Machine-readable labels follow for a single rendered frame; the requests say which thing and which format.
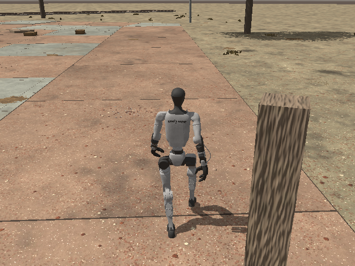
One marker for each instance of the robot left forearm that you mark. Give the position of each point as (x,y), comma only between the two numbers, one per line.
(154,143)

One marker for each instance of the robot right hand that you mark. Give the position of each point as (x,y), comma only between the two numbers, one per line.
(205,172)

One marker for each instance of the right robot upper arm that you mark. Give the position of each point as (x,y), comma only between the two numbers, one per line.
(196,127)

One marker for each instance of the robot head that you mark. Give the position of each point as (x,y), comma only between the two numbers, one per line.
(178,96)

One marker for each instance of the robot left hand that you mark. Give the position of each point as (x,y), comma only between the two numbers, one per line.
(158,149)

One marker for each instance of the robot right shin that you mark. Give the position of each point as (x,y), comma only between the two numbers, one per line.
(192,185)

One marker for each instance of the robot right forearm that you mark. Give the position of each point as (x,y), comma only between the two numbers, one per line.
(201,153)

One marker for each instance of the left robot upper arm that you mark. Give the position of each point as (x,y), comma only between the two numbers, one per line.
(158,125)

